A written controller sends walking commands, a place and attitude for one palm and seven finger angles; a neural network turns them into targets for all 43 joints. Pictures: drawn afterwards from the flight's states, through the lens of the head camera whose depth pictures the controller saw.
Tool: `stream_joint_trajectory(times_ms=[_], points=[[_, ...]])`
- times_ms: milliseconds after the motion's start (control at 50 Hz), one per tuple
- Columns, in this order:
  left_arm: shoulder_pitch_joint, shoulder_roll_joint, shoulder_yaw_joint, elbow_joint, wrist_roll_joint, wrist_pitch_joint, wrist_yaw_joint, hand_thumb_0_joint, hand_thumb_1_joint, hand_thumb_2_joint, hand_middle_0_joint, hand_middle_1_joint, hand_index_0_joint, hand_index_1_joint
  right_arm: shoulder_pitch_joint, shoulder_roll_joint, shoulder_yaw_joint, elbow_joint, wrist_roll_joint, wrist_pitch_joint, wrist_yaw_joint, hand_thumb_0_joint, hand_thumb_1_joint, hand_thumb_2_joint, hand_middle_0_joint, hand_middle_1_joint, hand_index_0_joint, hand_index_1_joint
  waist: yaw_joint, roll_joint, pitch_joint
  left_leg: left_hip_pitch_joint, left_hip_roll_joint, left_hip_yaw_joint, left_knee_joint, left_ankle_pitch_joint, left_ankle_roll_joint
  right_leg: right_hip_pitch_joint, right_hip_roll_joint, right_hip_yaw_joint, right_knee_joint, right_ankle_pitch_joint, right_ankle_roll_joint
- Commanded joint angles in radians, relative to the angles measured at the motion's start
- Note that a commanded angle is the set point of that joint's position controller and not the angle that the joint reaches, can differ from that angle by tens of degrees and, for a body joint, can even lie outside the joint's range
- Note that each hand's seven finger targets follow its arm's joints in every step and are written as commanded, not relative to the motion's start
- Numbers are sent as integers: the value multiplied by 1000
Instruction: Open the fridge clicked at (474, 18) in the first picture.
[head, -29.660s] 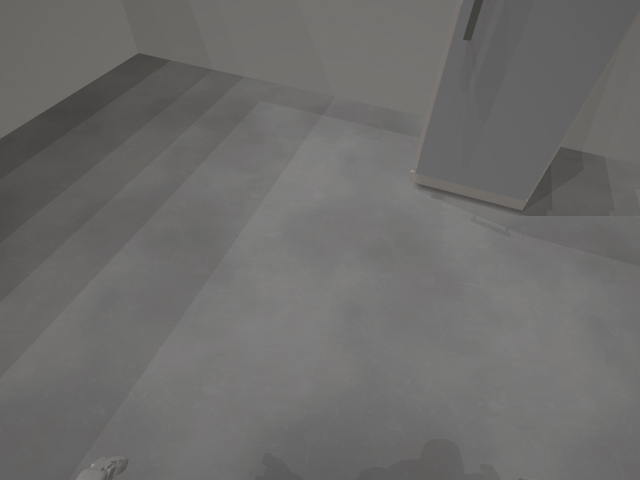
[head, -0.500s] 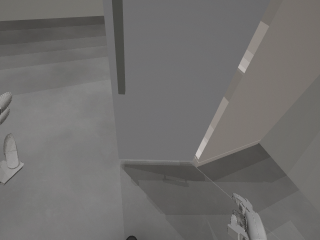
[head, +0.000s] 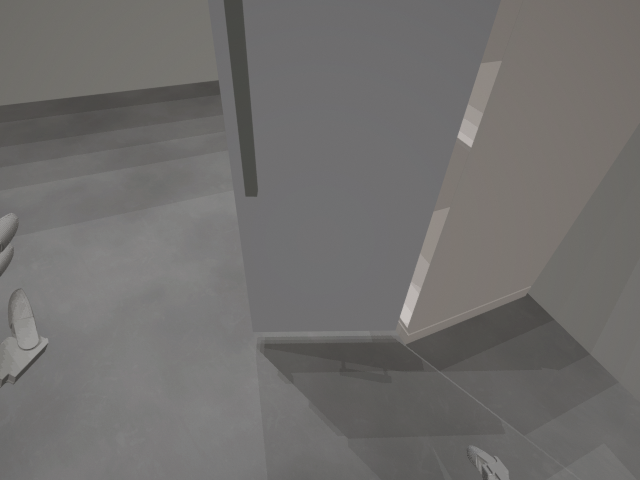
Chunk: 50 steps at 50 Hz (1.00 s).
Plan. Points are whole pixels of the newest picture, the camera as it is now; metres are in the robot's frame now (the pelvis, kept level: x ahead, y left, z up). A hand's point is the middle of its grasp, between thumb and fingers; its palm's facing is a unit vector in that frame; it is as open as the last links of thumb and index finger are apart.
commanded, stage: stop stepping back and stand still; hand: left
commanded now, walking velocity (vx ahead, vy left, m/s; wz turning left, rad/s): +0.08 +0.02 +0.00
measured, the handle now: (244, 98) +0.73 +0.16 +0.16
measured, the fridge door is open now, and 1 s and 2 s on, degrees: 68 68 68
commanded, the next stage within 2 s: let the arm hang, fingers relaxed in 0.14 s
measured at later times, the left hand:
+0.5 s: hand out of the picture +0.10 +0.20 -0.15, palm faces -0.02 -0.98 -0.22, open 7.4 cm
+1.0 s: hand out of the picture -0.01 +0.24 -0.16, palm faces +0.04 -0.96 -0.26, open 7.3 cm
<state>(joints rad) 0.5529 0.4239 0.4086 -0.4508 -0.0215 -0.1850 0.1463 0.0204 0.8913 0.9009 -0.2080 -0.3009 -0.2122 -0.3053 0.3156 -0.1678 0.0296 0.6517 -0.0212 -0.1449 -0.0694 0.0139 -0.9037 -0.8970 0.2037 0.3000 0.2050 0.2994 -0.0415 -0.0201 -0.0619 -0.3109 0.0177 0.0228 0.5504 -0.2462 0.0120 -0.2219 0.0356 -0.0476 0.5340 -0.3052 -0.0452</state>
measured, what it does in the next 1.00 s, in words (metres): stands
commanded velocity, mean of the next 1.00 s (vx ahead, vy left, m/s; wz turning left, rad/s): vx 0.00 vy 0.00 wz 0.00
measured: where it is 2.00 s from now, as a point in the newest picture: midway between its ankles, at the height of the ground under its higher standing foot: outside the picture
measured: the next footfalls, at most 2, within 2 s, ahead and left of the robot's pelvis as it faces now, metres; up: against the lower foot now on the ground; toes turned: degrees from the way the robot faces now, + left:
none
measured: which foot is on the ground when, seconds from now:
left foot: down 0.00-1.00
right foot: down 0.00-1.00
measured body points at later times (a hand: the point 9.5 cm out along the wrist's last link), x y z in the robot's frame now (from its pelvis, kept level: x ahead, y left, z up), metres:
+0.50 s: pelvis +0.00 +0.01 +0.00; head +0.01 +0.01 +0.45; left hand +0.10 +0.25 -0.13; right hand +0.14 -0.24 -0.12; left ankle +0.05 +0.13 -0.73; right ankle -0.01 -0.10 -0.73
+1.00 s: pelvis +0.00 +0.03 +0.01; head +0.02 +0.03 +0.46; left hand -0.01 +0.29 -0.14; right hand +0.02 -0.21 -0.15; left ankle +0.05 +0.13 -0.73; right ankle +0.00 -0.10 -0.73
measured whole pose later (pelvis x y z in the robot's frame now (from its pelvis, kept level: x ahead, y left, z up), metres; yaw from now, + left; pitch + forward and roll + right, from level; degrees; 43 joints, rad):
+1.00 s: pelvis +0.00 +0.03 +0.01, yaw +3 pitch -1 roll -1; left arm 0.25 0.23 0.00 1.15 0.01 0.01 0.02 0.01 0.91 0.90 -0.20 -0.30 -0.20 -0.30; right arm 0.24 -0.19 0.00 1.13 -0.01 0.02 -0.02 0.01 -0.91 -0.90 0.20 0.30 0.20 0.30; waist 0.00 0.02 0.05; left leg -0.26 -0.02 0.00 0.40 -0.13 0.03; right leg -0.15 0.00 -0.01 0.40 -0.24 0.00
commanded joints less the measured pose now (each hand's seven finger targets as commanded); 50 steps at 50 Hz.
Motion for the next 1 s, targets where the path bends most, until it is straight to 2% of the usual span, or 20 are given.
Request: stream_joint_trajectory(times_ms=[0,20,40,80,120,140,160,180,200,220,240,260,300,340,400,440,480,560,680,980], points=[[-70,179,142,-165,-12,-74,26,0,900,900,-200,-300,-200,-300,-136,-156,-75,-147,4,-33,-6,0,-900,-900,200,300,200,300,42,-111,29,-224,2,-12,234,-132,5,48,-295,475,-292,-305,-152],[-100,179,143,-161,-14,-80,31,0,900,900,-200,-300,-200,-300,-137,-162,-77,-145,9,-35,-1,0,-900,-900,200,300,200,300,41,-114,26,-263,6,-22,315,-122,-3,88,-335,499,-279,-167,-183],[-130,167,127,-158,-14,-89,31,0,900,900,-200,-300,-200,-300,-133,-158,-73,-143,13,-37,2,0,-900,-900,200,300,200,300,41,-103,32,-271,23,-42,318,-161,-3,112,-347,449,-238,2,-193],[-165,159,113,-133,-8,-94,34,0,900,900,-200,-300,-200,-300,-129,-142,-55,-127,13,-37,0,0,-900,-900,200,300,200,300,29,-69,36,-136,41,-24,139,-120,8,57,-298,298,-151,217,-135],[-186,153,100,-148,-12,-96,32,0,900,900,-200,-300,-200,-300,-156,-149,-59,-125,13,-44,-12,0,-900,-900,200,300,200,300,29,3,4,87,22,-7,-67,75,16,-28,-195,164,-70,193,-41],[-168,150,94,-150,-13,-98,30,0,900,900,-200,-300,-200,-300,-166,-163,-65,-129,14,-45,-16,0,-900,-900,200,300,200,300,39,70,0,136,77,-79,-105,145,35,-67,-131,118,-38,135,4],[-168,143,84,-172,-12,-98,26,0,900,900,-200,-300,-200,-300,-179,-179,-72,-144,20,-44,-16,0,-900,-900,200,300,200,300,48,122,5,132,127,-142,-125,137,52,-83,-88,100,-39,80,33],[-141,133,78,-144,-12,-92,22,0,900,900,-200,-300,-200,-300,-174,-186,-75,-151,30,-43,-16,0,-900,-900,200,300,200,300,49,77,27,72,128,-150,-116,113,54,-51,-67,97,-64,76,45],[-139,145,89,-160,-9,-91,17,0,900,900,-200,-300,-200,-300,-174,-168,-60,-147,22,-42,-15,0,-900,-900,200,300,200,300,39,122,48,28,120,-168,-154,85,55,-39,-63,79,-53,76,43],[-140,-21,-311,562,63,46,-106,0,900,900,-200,-300,-200,-300,-193,-309,-117,57,27,-83,67,0,-900,-900,200,300,200,300,-22,130,92,31,139,-186,-57,385,61,-157,-81,-2,149,174,32],[-175,-37,-268,591,59,161,-137,0,900,900,-200,-300,-200,-300,-152,-339,-121,57,20,18,72,0,-900,-900,200,300,200,300,15,125,44,-29,179,-213,-91,524,100,-93,-86,27,189,94,42],[-184,-75,-281,623,53,186,-140,0,900,900,-200,-300,-200,-300,-146,-298,-111,46,7,50,65,0,-900,-900,200,300,200,300,30,89,25,-54,222,-256,-105,521,132,-90,-62,26,233,-54,40],[-225,-64,-309,724,46,189,-144,0,900,900,-200,-300,-200,-300,-163,-290,-87,35,-7,74,61,0,-900,-900,200,300,200,300,43,44,2,-49,222,-296,-125,455,152,-71,-56,61,197,-158,34],[-222,-15,-317,862,48,176,-144,0,900,900,-200,-300,-200,-300,-189,-286,-77,44,-4,86,61,0,-900,-900,200,300,200,300,75,-36,-78,-31,144,-215,-48,436,100,70,-81,79,19,121,20],[-337,30,-340,1056,51,168,-142,0,900,900,-200,-300,-200,-300,-192,-235,-72,108,-2,118,62,0,-900,-900,200,300,200,300,30,-182,-39,4,8,-81,41,137,7,-15,-231,234,-133,261,-55],[-387,15,-361,1148,47,170,-134,0,900,900,-200,-300,-200,-300,-166,-221,-65,156,-7,136,60,0,-900,-900,200,300,200,300,9,-53,-20,69,15,-72,10,156,0,-34,-227,218,-135,302,-68],[-372,-16,-373,1241,39,172,-131,0,900,900,-200,-300,-200,-300,-163,-194,-54,202,-6,142,55,0,-900,-900,200,300,200,300,14,75,-22,118,44,-98,-54,241,3,-26,-172,177,-131,244,-28],[-321,-58,-372,1382,37,179,-129,0,900,900,-200,-300,-200,-300,-153,-185,-55,278,-4,149,41,0,-900,-900,200,300,200,300,29,169,22,97,72,-130,-126,123,14,6,-133,154,-207,69,-11],[-294,-69,-383,1506,34,179,-132,0,900,900,-200,-300,-200,-300,-86,-188,-61,370,1,151,33,0,-900,-900,200,300,200,300,27,60,62,106,78,-135,-178,44,19,-2,-127,133,-258,-11,-16],[-273,-72,-384,1570,36,181,-124,0,900,900,-200,-300,-200,-300,-63,-171,-60,435,2,143,36,0,-900,-900,200,300,200,300,41,31,101,88,85,-148,-248,34,29,12,-120,107,-219,18,-3]])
